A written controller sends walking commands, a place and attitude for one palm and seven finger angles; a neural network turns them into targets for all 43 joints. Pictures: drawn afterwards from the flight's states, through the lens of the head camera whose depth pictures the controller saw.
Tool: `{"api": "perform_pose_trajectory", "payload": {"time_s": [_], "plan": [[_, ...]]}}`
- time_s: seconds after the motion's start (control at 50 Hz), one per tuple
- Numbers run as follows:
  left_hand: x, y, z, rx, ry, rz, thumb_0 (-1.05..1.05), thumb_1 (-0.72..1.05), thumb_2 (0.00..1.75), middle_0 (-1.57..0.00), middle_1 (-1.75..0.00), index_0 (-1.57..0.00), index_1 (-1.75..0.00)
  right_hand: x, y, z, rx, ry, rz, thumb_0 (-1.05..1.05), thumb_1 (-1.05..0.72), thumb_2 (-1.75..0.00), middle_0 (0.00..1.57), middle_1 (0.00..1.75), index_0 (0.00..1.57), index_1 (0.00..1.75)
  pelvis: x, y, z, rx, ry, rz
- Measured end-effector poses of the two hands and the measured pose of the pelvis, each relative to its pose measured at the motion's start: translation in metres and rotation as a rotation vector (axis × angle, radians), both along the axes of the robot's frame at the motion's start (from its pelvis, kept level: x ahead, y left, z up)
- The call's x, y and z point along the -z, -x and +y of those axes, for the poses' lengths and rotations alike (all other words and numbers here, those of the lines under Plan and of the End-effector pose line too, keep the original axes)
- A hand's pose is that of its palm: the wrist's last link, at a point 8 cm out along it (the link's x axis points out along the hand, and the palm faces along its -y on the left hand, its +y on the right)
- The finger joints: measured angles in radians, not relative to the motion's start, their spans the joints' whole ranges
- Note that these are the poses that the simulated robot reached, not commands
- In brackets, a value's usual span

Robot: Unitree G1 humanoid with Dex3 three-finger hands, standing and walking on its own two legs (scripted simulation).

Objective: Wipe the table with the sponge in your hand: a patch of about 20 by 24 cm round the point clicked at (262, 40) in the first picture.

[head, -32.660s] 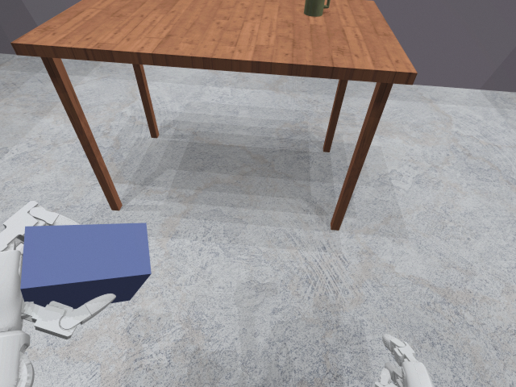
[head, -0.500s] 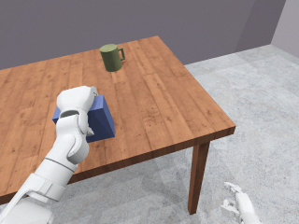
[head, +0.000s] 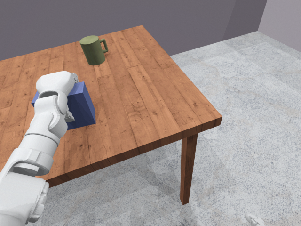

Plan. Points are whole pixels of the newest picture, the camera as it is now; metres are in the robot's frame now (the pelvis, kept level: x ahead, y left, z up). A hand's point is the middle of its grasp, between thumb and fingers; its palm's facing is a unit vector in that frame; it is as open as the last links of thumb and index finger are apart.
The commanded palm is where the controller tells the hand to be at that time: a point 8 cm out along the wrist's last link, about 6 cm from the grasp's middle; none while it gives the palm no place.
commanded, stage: wipe forward along the third lane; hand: left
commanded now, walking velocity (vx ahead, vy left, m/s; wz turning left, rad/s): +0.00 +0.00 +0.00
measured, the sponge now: (69, 112) +0.40 +0.26 +0.11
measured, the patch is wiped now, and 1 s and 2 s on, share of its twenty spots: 0.85 0.90 0.90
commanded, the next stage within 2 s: wipe back along the third lane in 0.76 s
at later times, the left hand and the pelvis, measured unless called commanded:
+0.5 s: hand (63, 90) +0.45 +0.28 +0.16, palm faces -0.06 +0.01 -1.00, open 10.4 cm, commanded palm +0.44 +0.29 +0.18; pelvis +0.00 +0.02 +0.00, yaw -1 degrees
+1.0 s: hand (62, 86) +0.47 +0.30 +0.15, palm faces -0.01 +0.00 -1.00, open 10.4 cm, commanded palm +0.44 +0.29 +0.17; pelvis +0.02 +0.06 +0.01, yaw -1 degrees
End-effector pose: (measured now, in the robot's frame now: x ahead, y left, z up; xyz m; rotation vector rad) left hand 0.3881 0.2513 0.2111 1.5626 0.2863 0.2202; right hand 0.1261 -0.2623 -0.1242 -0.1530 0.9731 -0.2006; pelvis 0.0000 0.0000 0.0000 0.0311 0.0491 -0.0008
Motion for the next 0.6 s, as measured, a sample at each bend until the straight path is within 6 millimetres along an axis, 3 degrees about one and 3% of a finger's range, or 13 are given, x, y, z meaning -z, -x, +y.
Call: {"api": "perform_pose_trajectory", "payload": {"time_s": [0.26, 0.6], "plan": [[-0.002, -0.023, 0.01, -0.006, -0.006, 0.02, 0.01, -0.54, 1.03, -0.72, -1.3, -0.74, -1.29, -0.001, 0.009, 0.008, 0.027, -0.001, 0.008, 0.01, -0.91, -0.9, 0.2, 0.3, 0.2, 0.3, 0.001, 0.003, 0.006, 0.006, 0.004, 0.034], [-0.003, -0.053, 0.03, 0.014, 0.002, 0.018, 0.02, -0.54, 1.03, -0.72, -1.3, -0.75, -1.29, -0.003, 0.033, 0.022, 0.059, 0.028, 0.104, 0.01, -0.91, -0.9, 0.2, 0.3, 0.2, 0.3, -0.002, -0.006, 0.028, 0.011, 0.016, 0.066]]}}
